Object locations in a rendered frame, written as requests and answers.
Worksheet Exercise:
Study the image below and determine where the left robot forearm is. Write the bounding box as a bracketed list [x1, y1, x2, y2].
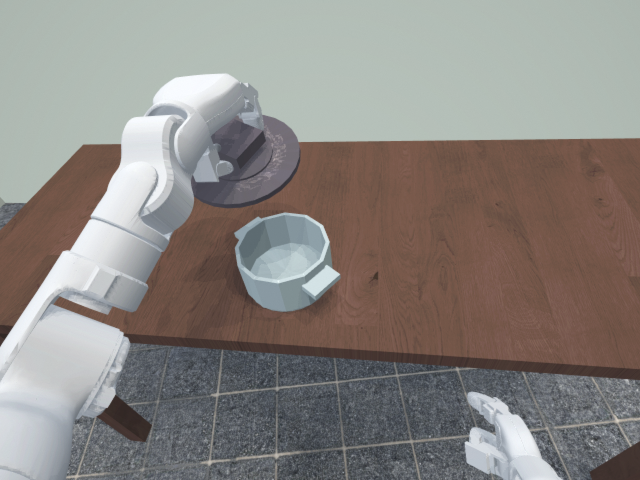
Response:
[0, 100, 210, 382]

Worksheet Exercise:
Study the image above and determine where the knob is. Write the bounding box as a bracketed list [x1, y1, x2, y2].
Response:
[211, 119, 266, 169]

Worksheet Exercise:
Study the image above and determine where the robot left hand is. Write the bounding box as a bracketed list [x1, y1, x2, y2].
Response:
[153, 74, 264, 182]

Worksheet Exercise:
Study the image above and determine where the table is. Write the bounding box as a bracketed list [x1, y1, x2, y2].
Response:
[0, 138, 640, 480]

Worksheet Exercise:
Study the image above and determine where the right robot forearm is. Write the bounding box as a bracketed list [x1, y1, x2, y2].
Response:
[508, 456, 562, 480]

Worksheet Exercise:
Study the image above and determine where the pot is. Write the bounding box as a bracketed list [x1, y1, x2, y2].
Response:
[234, 213, 341, 312]

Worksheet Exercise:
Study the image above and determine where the robot right hand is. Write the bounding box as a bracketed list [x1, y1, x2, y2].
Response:
[465, 392, 542, 480]

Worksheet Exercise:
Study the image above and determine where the lid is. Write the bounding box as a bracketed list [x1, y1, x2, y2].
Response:
[191, 115, 300, 208]

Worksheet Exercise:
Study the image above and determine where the robot left upper arm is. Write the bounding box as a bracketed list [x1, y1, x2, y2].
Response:
[0, 304, 130, 480]

